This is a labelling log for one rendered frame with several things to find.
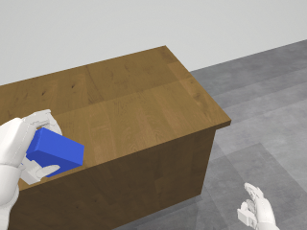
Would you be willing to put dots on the robot left hand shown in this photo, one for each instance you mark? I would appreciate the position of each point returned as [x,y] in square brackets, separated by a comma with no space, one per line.
[15,137]

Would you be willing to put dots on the left robot forearm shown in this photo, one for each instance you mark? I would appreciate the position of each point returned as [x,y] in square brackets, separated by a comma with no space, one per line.
[9,192]

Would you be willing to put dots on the robot right hand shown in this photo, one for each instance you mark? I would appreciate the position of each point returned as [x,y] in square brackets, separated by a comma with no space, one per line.
[260,208]

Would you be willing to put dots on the table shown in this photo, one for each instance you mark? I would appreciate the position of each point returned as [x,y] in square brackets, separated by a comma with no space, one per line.
[147,127]

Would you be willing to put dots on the sponge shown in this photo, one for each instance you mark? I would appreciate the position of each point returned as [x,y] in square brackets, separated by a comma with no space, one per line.
[49,148]

